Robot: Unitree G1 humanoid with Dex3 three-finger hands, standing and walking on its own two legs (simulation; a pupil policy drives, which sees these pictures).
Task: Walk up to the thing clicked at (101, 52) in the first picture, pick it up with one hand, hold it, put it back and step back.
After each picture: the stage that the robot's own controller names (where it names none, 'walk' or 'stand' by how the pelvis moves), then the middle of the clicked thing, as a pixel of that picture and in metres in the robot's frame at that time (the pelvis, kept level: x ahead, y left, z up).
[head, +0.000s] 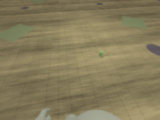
stand; (101, 53) +1.38 -0.25 -0.72
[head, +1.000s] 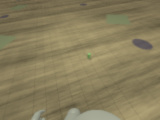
walk; (89, 55) +1.27 +0.09 -0.70
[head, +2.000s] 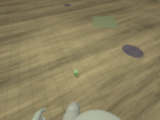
walk; (76, 73) +0.78 +0.27 -0.71
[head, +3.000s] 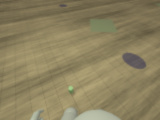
walk; (70, 89) +0.48 +0.24 -0.69
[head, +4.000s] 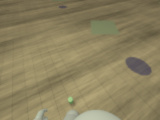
stand; (70, 100) +0.33 +0.23 -0.70
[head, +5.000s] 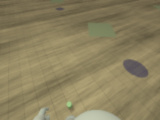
stand; (69, 105) +0.29 +0.22 -0.72
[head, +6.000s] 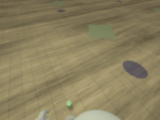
stand; (69, 104) +0.32 +0.23 -0.73
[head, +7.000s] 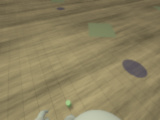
stand; (68, 103) +0.31 +0.23 -0.73
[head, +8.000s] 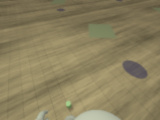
stand; (68, 104) +0.31 +0.23 -0.73
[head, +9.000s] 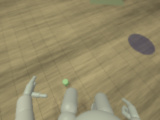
go down; (65, 82) +0.35 +0.24 -0.55
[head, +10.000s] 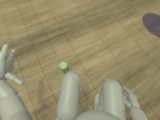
go down; (64, 66) +0.39 +0.27 -0.32
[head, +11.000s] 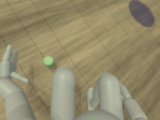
close in; (49, 62) +0.36 +0.30 -0.25
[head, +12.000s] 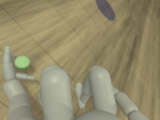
close; (23, 64) +0.35 +0.32 -0.21
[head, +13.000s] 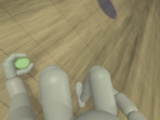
close; (22, 64) +0.34 +0.32 -0.21
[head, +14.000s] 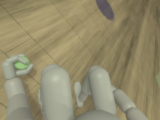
lift; (22, 64) +0.33 +0.32 -0.22
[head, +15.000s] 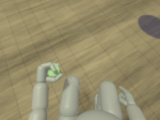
lift; (55, 73) +0.30 +0.24 -0.03
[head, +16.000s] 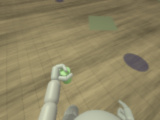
hold; (66, 75) +0.32 +0.17 +0.01
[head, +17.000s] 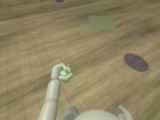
hold; (65, 74) +0.33 +0.18 +0.00
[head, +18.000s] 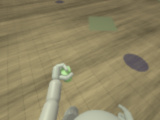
hold; (66, 74) +0.33 +0.17 +0.00
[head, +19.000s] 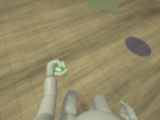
crouch; (61, 70) +0.36 +0.21 -0.05
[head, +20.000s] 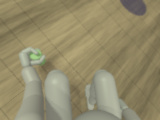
lower; (38, 57) +0.40 +0.30 -0.15
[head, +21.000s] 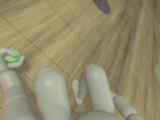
lower; (13, 59) +0.38 +0.33 -0.22
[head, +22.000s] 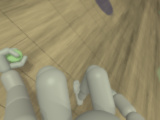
lower; (16, 59) +0.37 +0.33 -0.22
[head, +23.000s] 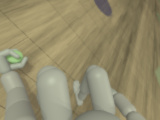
lower; (16, 59) +0.37 +0.33 -0.21
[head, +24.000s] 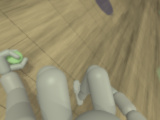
lower; (16, 60) +0.36 +0.33 -0.21
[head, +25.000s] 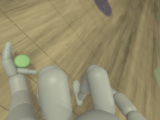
withdraw; (22, 63) +0.35 +0.30 -0.22
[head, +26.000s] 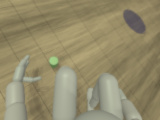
stand; (53, 62) +0.38 +0.28 -0.26
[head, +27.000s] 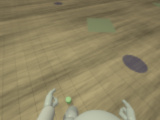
stand; (68, 100) +0.33 +0.20 -0.64
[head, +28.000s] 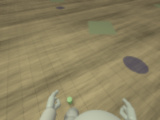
stand; (69, 100) +0.35 +0.22 -0.66
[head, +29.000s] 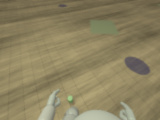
stand; (70, 99) +0.35 +0.21 -0.67
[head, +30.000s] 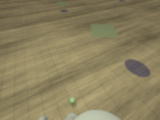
walk; (72, 101) +0.36 +0.21 -0.72
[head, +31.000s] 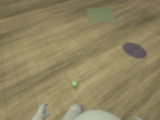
walk; (74, 84) +0.47 +0.22 -0.70
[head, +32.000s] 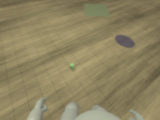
walk; (72, 66) +0.77 +0.25 -0.70
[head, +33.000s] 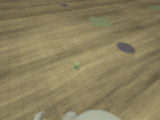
stand; (76, 65) +0.97 +0.23 -0.71
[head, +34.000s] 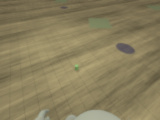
stand; (76, 67) +0.96 +0.24 -0.73
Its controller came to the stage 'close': yes
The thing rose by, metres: 0.71
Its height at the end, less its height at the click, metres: +0.00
